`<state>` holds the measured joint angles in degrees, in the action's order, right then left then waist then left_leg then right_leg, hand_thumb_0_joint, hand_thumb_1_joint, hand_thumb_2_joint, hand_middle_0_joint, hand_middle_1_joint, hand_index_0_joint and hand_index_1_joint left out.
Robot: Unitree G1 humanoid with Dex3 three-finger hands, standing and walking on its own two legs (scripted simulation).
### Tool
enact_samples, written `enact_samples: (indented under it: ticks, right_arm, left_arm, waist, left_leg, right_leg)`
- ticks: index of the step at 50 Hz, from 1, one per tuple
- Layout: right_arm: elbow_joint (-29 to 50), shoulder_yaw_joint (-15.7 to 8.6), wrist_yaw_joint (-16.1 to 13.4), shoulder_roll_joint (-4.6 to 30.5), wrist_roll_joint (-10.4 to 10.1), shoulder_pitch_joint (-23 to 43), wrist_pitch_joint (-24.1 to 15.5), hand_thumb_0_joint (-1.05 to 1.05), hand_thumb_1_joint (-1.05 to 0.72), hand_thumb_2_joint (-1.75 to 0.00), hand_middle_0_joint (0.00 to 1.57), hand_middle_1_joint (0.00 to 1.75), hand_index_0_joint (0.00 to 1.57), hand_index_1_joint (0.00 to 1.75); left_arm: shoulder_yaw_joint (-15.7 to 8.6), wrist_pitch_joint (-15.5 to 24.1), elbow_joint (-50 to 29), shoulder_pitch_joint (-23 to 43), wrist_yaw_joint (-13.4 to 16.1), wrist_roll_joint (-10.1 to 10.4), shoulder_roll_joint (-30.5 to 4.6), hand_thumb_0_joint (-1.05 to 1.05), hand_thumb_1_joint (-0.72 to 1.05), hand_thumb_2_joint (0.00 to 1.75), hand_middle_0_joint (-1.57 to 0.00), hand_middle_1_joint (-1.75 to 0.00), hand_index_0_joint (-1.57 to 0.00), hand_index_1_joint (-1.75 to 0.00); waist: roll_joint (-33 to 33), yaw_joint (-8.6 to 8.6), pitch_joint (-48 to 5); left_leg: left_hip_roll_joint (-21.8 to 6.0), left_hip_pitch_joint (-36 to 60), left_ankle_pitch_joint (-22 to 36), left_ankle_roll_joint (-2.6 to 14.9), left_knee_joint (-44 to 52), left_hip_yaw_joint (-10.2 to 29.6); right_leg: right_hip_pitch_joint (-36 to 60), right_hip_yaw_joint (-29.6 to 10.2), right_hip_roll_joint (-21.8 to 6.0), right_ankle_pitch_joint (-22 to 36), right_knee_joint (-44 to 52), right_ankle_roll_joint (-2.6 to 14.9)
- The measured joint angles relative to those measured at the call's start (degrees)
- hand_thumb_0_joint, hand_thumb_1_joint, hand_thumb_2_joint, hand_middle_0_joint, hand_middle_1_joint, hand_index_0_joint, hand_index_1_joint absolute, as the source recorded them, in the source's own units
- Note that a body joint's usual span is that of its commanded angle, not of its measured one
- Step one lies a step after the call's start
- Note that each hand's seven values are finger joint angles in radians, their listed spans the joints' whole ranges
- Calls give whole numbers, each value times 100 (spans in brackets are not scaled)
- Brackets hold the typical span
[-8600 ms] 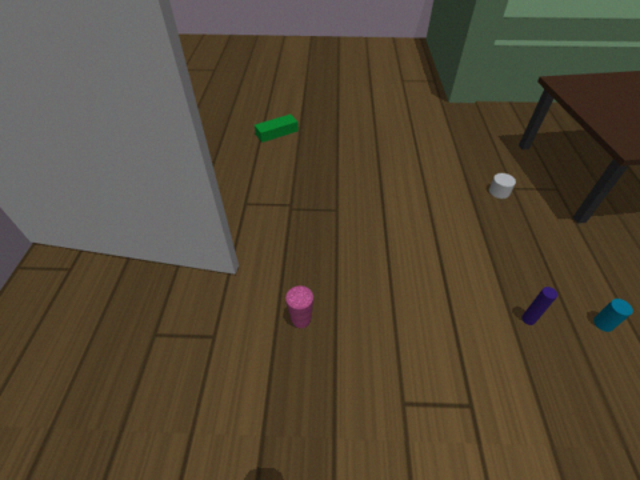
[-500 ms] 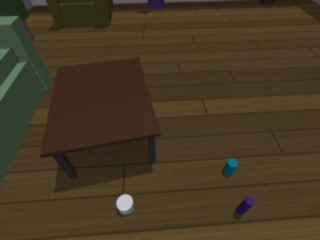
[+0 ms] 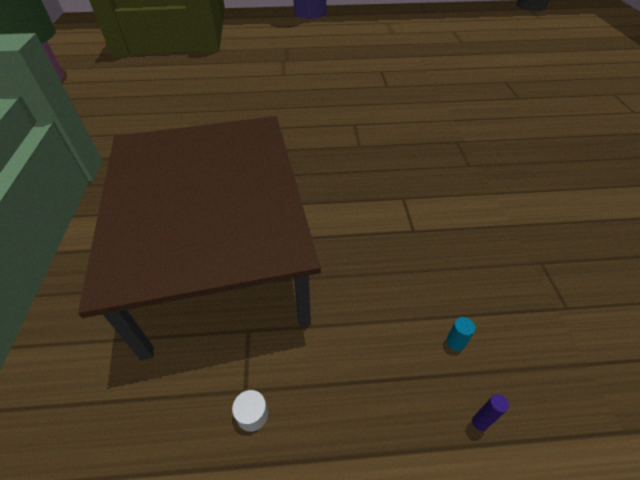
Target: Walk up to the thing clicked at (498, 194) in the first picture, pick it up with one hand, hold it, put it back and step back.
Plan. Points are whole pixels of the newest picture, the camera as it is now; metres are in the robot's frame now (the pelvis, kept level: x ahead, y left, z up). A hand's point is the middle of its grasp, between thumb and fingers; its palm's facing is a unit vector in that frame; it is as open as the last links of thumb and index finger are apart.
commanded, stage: stand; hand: left
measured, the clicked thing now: (250, 410) +0.44 +0.22 -0.75
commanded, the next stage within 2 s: walk up in 0.10 s
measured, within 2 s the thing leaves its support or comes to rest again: neither
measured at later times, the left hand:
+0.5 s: hand out of the picture +0.05 +0.21 -0.16, palm faces +0.03 -0.94 -0.34, open 7.4 cm
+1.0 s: hand out of the picture +0.12 +0.20 -0.15, palm faces +0.03 -0.93 -0.38, open 7.4 cm
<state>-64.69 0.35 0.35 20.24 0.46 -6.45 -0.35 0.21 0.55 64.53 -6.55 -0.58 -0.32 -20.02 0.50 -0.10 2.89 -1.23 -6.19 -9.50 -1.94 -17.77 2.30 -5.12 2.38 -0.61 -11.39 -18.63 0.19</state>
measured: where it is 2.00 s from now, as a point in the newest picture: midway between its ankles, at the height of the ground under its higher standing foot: outside the picture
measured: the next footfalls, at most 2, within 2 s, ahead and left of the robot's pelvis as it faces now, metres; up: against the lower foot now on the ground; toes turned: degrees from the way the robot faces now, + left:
left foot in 0.62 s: +0.08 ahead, +0.07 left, +0.00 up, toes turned +1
right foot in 0.82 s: +0.07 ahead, -0.20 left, +0.00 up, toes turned +1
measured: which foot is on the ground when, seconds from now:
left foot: down 0.00-0.32, up 0.34-0.60, down 0.62-1.00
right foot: down 0.00-0.64, up 0.66-0.80, down 0.82-1.00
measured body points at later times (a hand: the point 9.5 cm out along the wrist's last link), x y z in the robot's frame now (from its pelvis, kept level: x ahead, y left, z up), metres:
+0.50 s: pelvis +0.01 -0.05 -0.01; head +0.05 -0.05 +0.44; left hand +0.05 +0.26 -0.14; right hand +0.08 -0.37 -0.13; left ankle +0.00 +0.08 -0.71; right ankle -0.01 -0.12 -0.75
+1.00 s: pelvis +0.05 -0.07 -0.01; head +0.07 -0.08 +0.44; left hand +0.12 +0.24 -0.13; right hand +0.17 -0.36 -0.14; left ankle +0.04 +0.07 -0.75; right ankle +0.04 -0.20 -0.75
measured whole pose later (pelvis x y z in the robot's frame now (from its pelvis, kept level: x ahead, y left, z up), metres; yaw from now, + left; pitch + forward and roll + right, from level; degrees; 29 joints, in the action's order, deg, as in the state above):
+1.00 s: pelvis +0.05 -0.07 -0.01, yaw +2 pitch -3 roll +0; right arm -57.9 -1.5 0.9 20.8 0.3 -5.5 0.6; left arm -1.1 1.0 59.1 -8.2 -0.3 -0.1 -20.4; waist 1.8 -0.4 4.6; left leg -1.2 -9.4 -15.5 -1.3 -27.9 0.6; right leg -7.9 -0.5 -1.6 -17.2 -28.1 -1.2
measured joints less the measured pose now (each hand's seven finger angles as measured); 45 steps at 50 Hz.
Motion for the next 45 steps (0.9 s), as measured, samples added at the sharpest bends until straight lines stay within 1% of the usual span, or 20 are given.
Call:
enact_samples:
  ticks: [5, 8, 13, 15, 16, 17, 19, 21, 24, 28, 30, 31, 32, 33, 35, 38, 40, 42, 43, 45]
  right_arm:
    - [13, -10, 5, -8, 3, 6, 8, 0, -91, -90, 20, 30, 20, 30]
    - [141, -88, -55, -47, 42, -123, -88, 0, -91, -90, 20, 30, 21, 30]
    - [401, -218, -187, -52, 125, -417, -177, 0, -91, -90, 20, 30, 21, 30]
    - [483, -257, -224, 30, 123, -478, -151, 0, -90, -90, 20, 30, 21, 30]
    - [517, -278, -239, 92, 104, -506, -124, 0, -90, -90, 20, 30, 21, 30]
    - [542, -295, -261, 147, 81, -533, -87, 0, -90, -90, 20, 30, 21, 30]
    - [578, -317, -308, 219, 61, -589, -32, 0, -91, -90, 20, 30, 21, 30]
    - [623, -324, -311, 290, 47, -640, -16, 0, -91, -90, 20, 30, 21, 30]
    - [708, -306, -266, 324, 34, -674, -37, 0, -91, -90, 20, 30, 20, 30]
    - [805, -268, -211, 255, 61, -611, -23, 0, -91, -90, 20, 30, 20, 30]
    - [845, -263, -194, 200, 66, -550, -41, 0, -91, -90, 20, 30, 20, 30]
    - [859, -268, -191, 162, 74, -514, -59, 0, -91, -90, 20, 30, 20, 30]
    - [864, -273, -192, 87, 95, -460, -76, 0, -91, -90, 20, 30, 20, 30]
    - [895, -259, -183, 34, 100, -430, -95, 0, -91, -90, 20, 30, 20, 30]
    - [958, -221, -153, -31, 78, -385, -144, 0, -91, -90, 20, 30, 21, 30]
    - [1017, -142, -144, -95, 90, -301, -198, 0, -91, -90, 20, 30, 21, 30]
    - [1024, -102, -110, -92, 98, -211, -192, 0, -91, -90, 20, 30, 21, 30]
    - [1009, -79, -62, -72, 60, -82, -120, 0, -90, -90, 20, 30, 21, 30]
    - [983, -86, -44, -55, 18, -13, -67, 0, -90, -90, 20, 30, 21, 30]
    - [927, -116, -23, -39, -19, 37, 30, 0, -91, -90, 20, 30, 21, 30]
  left_arm:
    - [0, -1, -9, 10, 6, -1, 0, 0, 90, 90, -20, -30, -20, -30]
    - [-224, -144, -207, -41, -100, -118, -58, 0, 90, 90, -20, -30, -20, -30]
    - [-516, -336, -527, -206, -190, -185, -278, 0, 90, 90, -20, -30, -20, -30]
    - [-579, -328, -627, -297, -208, -202, -299, 0, 90, 90, -20, -30, -20, -30]
    - [-598, -315, -662, -342, -214, -221, -270, 0, 90, 90, -20, -30, -20, -30]
    - [-605, -308, -700, -388, -226, -232, -234, 0, 90, 90, -20, -30, -20, -30]
    - [-586, -318, -817, -469, -254, -251, -165, 0, 90, 90, -20, -30, -20, -30]
    - [-546, -321, -945, -534, -243, -238, -72, 0, 90, 90, -20, -30, -20, -30]
    - [-466, -282, -1075, -623, -191, -206, 21, 0, 90, 90, -20, -30, -20, -30]
    - [-375, -223, -1181, -708, -122, -127, 55, 0, 90, 90, -20, -30, -20, -30]
    - [-330, -227, -1187, -705, -95, -77, 50, 0, 90, 90, -20, -30, -20, -30]
    - [-307, -237, -1178, -685, -83, -45, 38, 0, 90, 90, -21, -30, -20, -30]
    - [-298, -254, -1151, -642, -69, -13, 14, 0, 90, 90, -21, -30, -20, -30]
    - [-298, -276, -1122, -600, -56, 19, 15, 0, 90, 90, -20, -30, -20, -30]
    - [-293, -316, -1070, -521, -42, 26, 23, 0, 90, 90, -20, -30, -20, -30]
    - [-293, -305, -1027, -410, -53, 37, -11, 0, 90, 90, -20, -30, -20, -30]
    - [-286, -217, -983, -333, -58, 48, -40, 0, 90, 90, -20, -30, -20, -30]
    - [-282, -82, -906, -275, -26, 33, -80, 0, 90, 90, -20, -30, -20, -30]
    - [-276, -25, -838, -244, 5, 10, -68, 0, 90, 90, -20, -30, -20, -30]
    - [-215, 26, -739, -242, 15, 1, -67, 0, 90, 90, -20, -30, -20, -30]
  waist:
    - [-4, 8, -3]
    - [-96, -6, -22]
    - [-320, -2, -4]
    - [-278, -28, 63]
    - [-189, -21, 94]
    - [-116, -14, 113]
    - [-90, -58, 151]
    - [-61, -126, 222]
    - [-33, -172, 333]
    - [-74, -186, 448]
    - [-102, -154, 484]
    - [-135, -132, 506]
    - [-245, -140, 542]
    - [-298, -138, 535]
    - [-291, -104, 479]
    - [-257, -86, 392]
    - [-203, -84, 360]
    - [-138, -105, 366]
    - [-37, -81, 383]
    - [53, -50, 289]
  left_leg:
    - [-2, -6, 4, 1, -1, 5]
    - [26, -121, -76, 17, -159, 4]
    - [37, -354, -308, -18, -567, -3]
    - [-57, -463, -478, -92, -867, 6]
    - [-134, -540, -587, -59, -1068, 61]
    - [-160, -647, -775, 31, -1327, 117]
    - [-44, -935, -1529, 149, -2101, 64]
    - [103, -1180, -1847, 229, -2779, 14]
    - [171, -1294, -1806, 276, -2956, -97]
    - [158, -1140, -1578, 316, -2332, -200]
    - [148, -939, -1081, 359, -1711, -250]
    - [163, -829, -528, 363, -1427, -257]
    - [225, -758, -421, 342, -1365, -303]
    - [250, -734, -479, 338, -1367, -321]
    - [216, -705, -584, 363, -1368, -299]
    - [130, -616, -591, 307, -1259, -288]
    - [68, -606, -618, 234, -1279, -279]
    - [-8, -636, -738, 152, -1465, -286]
    - [-84, -634, -791, 111, -1549, -234]
    - [-96, -598, -838, 106, -1506, -164]
  right_leg:
    - [5, 5, 2, 13, 19, -1]
    - [-187, 2, -27, -152, -308, 26]
    - [-657, -192, 5, -933, -1251, 127]
    - [-685, -140, 71, -625, -1295, 167]
    - [-656, -82, 154, -604, -1285, 214]
    - [-625, -30, 214, -647, -1266, 260]
    - [-575, 11, 225, -694, -1205, 336]
    - [-486, 33, 234, -649, -1060, 379]
    - [-344, 81, 290, -585, -857, 413]
    - [-250, 147, 356, -678, -884, 425]
    - [-269, 202, 364, -829, -1080, 407]
    - [-291, 225, 346, -935, -1233, 388]
    - [-346, 187, 269, -1007, -1450, 337]
    - [-442, 106, 250, -1004, -1682, 209]
    - [-670, -97, 283, -1672, -2297, 61]
    - [-836, -330, 165, -2001, -2568, 69]
    - [-733, -394, 8, -1655, -1972, 76]
    - [-519, -383, -85, -575, -1184, -8]
    - [-452, -325, -23, -437, -1119, -74]
    - [-423, -274, 2, -549, -1123, -108]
